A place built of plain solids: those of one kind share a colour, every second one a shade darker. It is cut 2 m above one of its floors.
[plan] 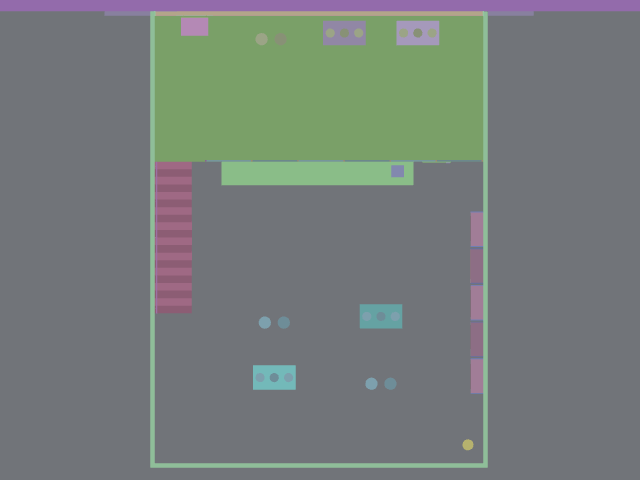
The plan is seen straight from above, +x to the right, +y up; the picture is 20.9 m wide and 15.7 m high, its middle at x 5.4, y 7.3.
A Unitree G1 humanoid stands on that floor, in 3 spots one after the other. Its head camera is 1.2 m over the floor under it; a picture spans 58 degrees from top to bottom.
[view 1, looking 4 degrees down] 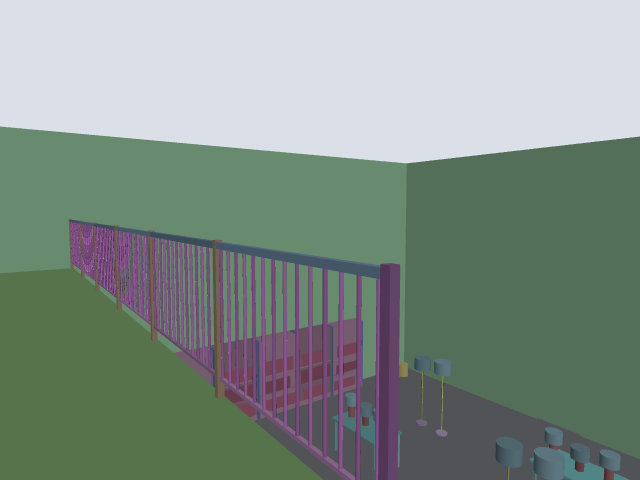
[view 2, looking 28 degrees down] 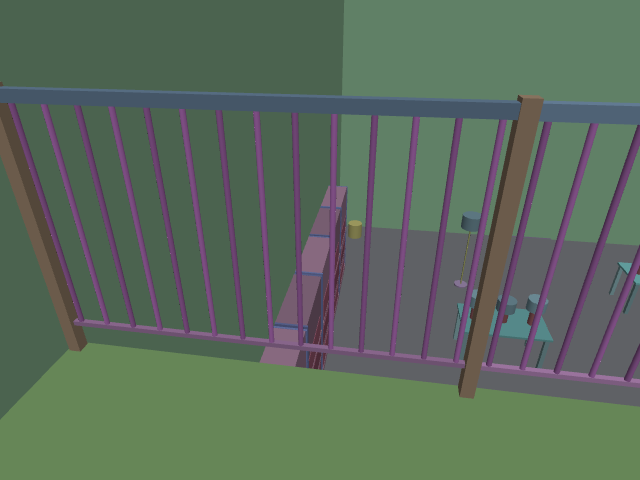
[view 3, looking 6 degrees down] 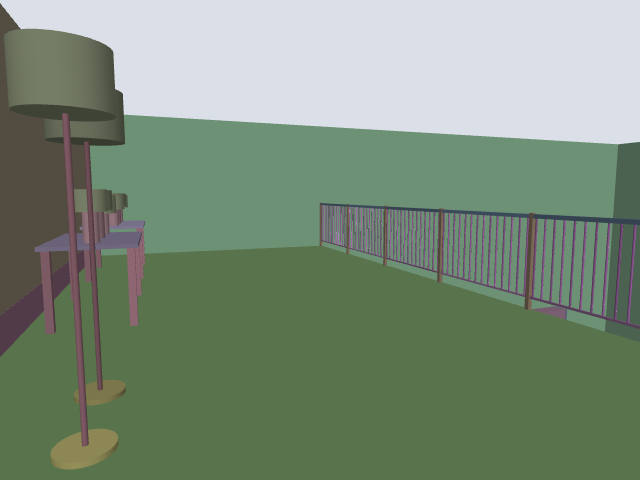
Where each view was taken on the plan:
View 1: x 0.60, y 10.96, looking -36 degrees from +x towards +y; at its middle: wall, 12.57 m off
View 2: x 9.54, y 11.06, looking -81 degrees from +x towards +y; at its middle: shelves_body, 7.18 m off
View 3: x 1.30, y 13.53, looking -21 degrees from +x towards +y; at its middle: upper_guard_post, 10.15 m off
